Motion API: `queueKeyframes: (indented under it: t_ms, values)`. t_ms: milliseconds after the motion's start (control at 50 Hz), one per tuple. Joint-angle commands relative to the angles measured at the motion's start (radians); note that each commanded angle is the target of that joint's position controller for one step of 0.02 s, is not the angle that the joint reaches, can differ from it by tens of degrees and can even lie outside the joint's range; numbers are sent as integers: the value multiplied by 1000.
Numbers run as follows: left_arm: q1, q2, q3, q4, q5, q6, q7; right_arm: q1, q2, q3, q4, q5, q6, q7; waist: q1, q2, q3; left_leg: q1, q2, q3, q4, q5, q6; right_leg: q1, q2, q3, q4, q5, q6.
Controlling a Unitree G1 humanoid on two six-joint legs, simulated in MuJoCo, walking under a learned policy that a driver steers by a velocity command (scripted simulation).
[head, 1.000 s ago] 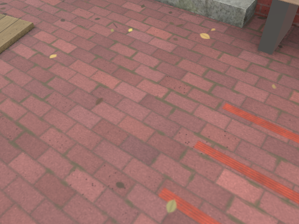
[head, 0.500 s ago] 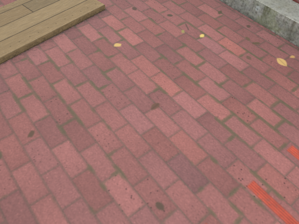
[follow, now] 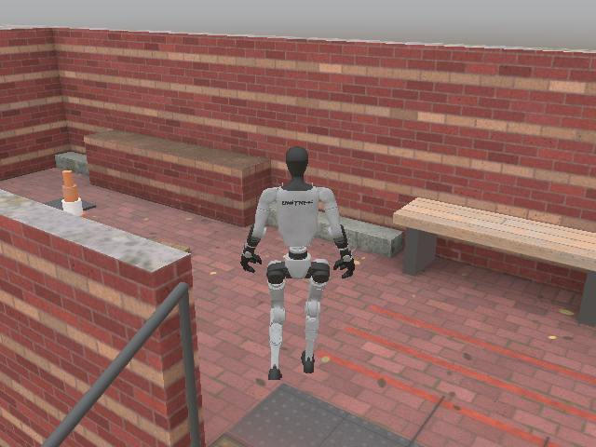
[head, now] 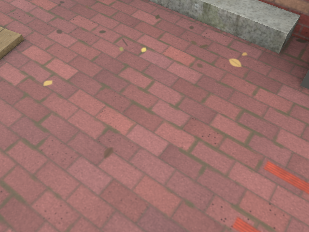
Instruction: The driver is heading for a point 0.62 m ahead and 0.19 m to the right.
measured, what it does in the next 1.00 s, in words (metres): walks ahead, turning right: left foot, then right foot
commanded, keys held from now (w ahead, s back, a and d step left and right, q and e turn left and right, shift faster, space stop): w+e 0.82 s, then no key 0.18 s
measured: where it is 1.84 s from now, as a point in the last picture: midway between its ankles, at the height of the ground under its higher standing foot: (190, 185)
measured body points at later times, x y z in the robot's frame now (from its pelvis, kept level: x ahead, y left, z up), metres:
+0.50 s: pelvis +0.30 +0.05 +0.01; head +0.33 +0.05 +0.46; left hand +0.48 +0.29 -0.10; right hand +0.36 -0.25 -0.07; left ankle +0.37 +0.15 -0.72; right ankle +0.18 -0.05 -0.62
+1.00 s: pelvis +0.51 -0.10 +0.01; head +0.55 -0.14 +0.45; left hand +0.81 +0.02 -0.08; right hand +0.44 -0.40 -0.11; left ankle +0.51 +0.09 -0.62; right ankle +0.53 -0.20 -0.72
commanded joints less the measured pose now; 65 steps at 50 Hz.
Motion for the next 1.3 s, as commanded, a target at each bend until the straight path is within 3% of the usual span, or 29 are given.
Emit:
queueKeyframes:
  t_ms: [20, 80, 160, 240, 300, 340, 360, 380, 400, 420, 440, 460, 500, 560, 700, 780, 820, 840, 860, 880, 900, 920, 940, 960, 980, 1060, 1160, 1240, 1300]
  values:
    - [67, 92, 25, -59, -1, -13, 14, -83, -141, -29, -141, -28, -45, 0, 9, 27, -121, -397, 85, -98, -10, 78, 3, 394, -299, 491, -319, 123, -224]
    - [42, 101, 26, -68, 4, -16, 29, -42, -114, -23, -141, -33, -13, -2, -38, -10, -81, -329, 112, -63, -142, 107, -34, 221, -253, 385, -357, 240, -213]
    - [73, 150, 43, -62, -7, -4, 54, -190, -62, 8, -176, -43, -4, 7, 13, -49, -42, -241, 62, -17, -503, 378, -74, 101, -155, 261, -350, 208, -155]
    - [168, 141, 42, -40, -14, 9, 59, -292, -90, -2, -185, -11, -13, 28, 80, -85, -69, -150, 2, -28, -720, 537, -74, 171, -176, 333, -272, 71, -106]
    - [173, 135, 40, -44, -7, 16, 59, -252, -142, -30, -171, 0, -24, 32, 38, -123, -80, -105, -2, -59, -754, 417, -26, 263, -228, 441, -168, 35, -62]
    - [147, 87, 24, -63, 1, 14, 54, -93, -182, -56, -132, -13, -33, 25, -58, -128, -144, 115, 27, -70, -794, 386, 36, 241, -171, 414, 12, 123, -9]
    - [155, 26, 0, -90, 16, 9, 46, 55, -239, -70, -123, -34, -32, 15, -112, -12, -275, 352, 201, -227, -788, 322, 100, 117, -105, 316, 301, -14, 32]
    - [315, -24, -15, -112, -22, 0, 44, 122, -311, -88, -87, -47, -17, 27, -37, 390, -392, 634, 424, -741, -905, 90, 282, -223, 18, 201, 639, -420, 91]
    - [299, 91, 4, -83, -35, 5, 51, 91, -203, -67, -111, -26, -10, 31, -64, 256, -329, 599, 430, -806, -957, -137, 261, -346, -71, 224, 770, -377, 105]
    - [174, 144, 20, -102, -25, 12, 53, 48, -145, -50, -120, -22, -2, 24, -97, 144, -205, 484, 379, -625, -965, -108, 212, -370, -104, 200, 797, -274, 110]
    - [114, 133, 20, -119, -11, 19, 57, -1, -130, -40, -121, -32, 6, 23, -81, 69, -134, 362, 332, -483, -969, 44, 185, -336, -137, 173, 774, -204, 114]
    - [77, 128, 26, -136, 0, 21, 54, -31, -112, -35, -114, -35, 7, 23, -66, 72, -79, 277, 285, -376, -983, 170, 176, -319, -164, 176, 723, -157, 113]
    - [99, 93, 26, -139, -13, 32, 41, -46, -93, -30, -100, -35, 1, 20, -35, 124, -58, 201, 238, -244, -1028, 254, 163, -255, -196, 155, 663, -124, 112]
    - [54, 44, 11, -160, -3, 40, 34, -26, -123, -44, -64, -24, -7, 14, -33, 98, -33, 190, 260, -151, -1070, 362, 193, -296, -212, 134, 559, -101, 125]
    - [-110, 22, -6, -188, -2, 25, -1, -10, -184, -61, -9, -16, 13, 4, -79, 59, -4, 247, 245, 75, -1083, 480, 158, -253, -205, 56, 207, 176, 118]
    - [-176, 39, -1, -223, -6, 26, -19, 20, -220, -74, 19, 5, 30, 5, -82, 67, 21, 333, 275, 139, -1035, 610, 131, -204, -175, -2, 93, 96, 70]
    - [-118, 77, 20, -221, 2, 32, -19, 13, -252, -85, 21, 16, 41, 0, -31, 98, -33, 366, 272, 184, -894, 956, 111, -77, -109, -60, 72, -9, 25]
    - [0, 109, 41, -194, 7, 34, -15, 3, -255, -84, 20, 22, 50, -3, 43, 89, -90, 338, 248, 208, -724, 1101, 93, 86, -62, -80, 13, 11, -4]
    - [162, 161, 70, -153, 10, 37, 0, 8, -225, -71, 16, 20, 48, -6, 125, 56, -172, 207, 204, 227, -496, 1046, 53, 350, -42, -52, -54, 147, -40]
    - [242, 246, 81, -135, 10, 41, 25, 45, -108, -33, -18, -41, 40, -1, 94, -187, -270, -113, 116, 215, -145, 215, 0, 666, -279, 265, -2, 489, -109]
    - [187, 292, 73, -187, 25, 27, 19, 125, -96, -9, -47, -29, 16, 12, 32, -304, -494, -356, -37, 32, 160, -256, -41, 857, -522, 783, -131, 466, -332]
    - [183, 199, 49, -184, 26, 23, 11, 22, -200, -36, -30, 8, 7, 19, 99, -101, -475, -391, 25, -73, 185, -170, -38, 789, -485, 656, -168, 520, -278]
    - [145, 160, 35, -163, 20, 16, 9, -33, -190, -31, -47, 22, 7, 19, 77, -88, -329, -421, 61, -44, 128, -103, -30, 664, -445, 488, -159, 594, -239]
    - [96, 128, 25, -156, 9, 11, 9, -46, -171, -27, -34, 3, 13, 7, 38, -3, -235, -400, 101, -33, 49, -42, -35, 522, -389, 390, -165, 605, -189]
    - [50, 107, 18, -155, 7, 10, 13, -51, -176, -31, -32, -12, 23, -1, 9, -18, -190, -351, 120, -33, -10, -9, -40, 410, -358, 335, -189, 614, -169]
    - [-4, 112, 15, -124, 32, -5, 24, 12, -128, -24, -5, -20, 68, -14, -57, -48, -180, -199, 110, -21, -137, 96, -66, 215, -318, 205, -263, 736, -167]
    - [-10, 97, 6, -75, 32, 14, 45, -87, -83, -8, -19, -23, 77, -10, -28, -82, -171, -147, 99, -19, -438, 293, -73, 221, -267, 113, -265, 640, -119]
    - [17, 89, -3, -28, 36, 28, 41, -146, -98, -12, -28, -18, 81, -2, 2, -93, -146, -93, 75, -21, -591, 292, -59, 251, -295, 160, -241, 504, -114]
    - [11, 60, -18, -3, 19, 33, 39, -120, -100, -16, -20, -35, 74, 5, -35, -74, -131, 49, 53, -8, -827, 431, -9, 231, -260, 179, -157, 323, -49]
